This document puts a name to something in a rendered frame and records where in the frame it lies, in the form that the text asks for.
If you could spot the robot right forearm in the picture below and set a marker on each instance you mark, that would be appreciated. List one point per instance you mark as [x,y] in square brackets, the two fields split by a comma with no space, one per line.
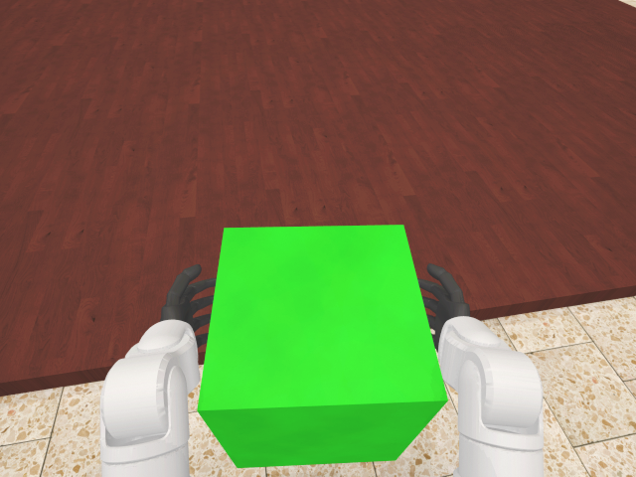
[500,402]

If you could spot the robot left forearm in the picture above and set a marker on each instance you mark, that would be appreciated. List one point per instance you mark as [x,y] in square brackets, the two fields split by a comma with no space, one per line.
[144,420]

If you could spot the right robot hand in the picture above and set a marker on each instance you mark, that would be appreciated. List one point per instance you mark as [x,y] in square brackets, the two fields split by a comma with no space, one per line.
[451,301]

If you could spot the left robot hand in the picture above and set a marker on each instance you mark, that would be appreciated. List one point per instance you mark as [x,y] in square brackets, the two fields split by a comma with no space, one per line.
[178,305]

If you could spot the carton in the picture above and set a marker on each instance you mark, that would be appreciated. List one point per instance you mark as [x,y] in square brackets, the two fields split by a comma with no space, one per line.
[319,348]

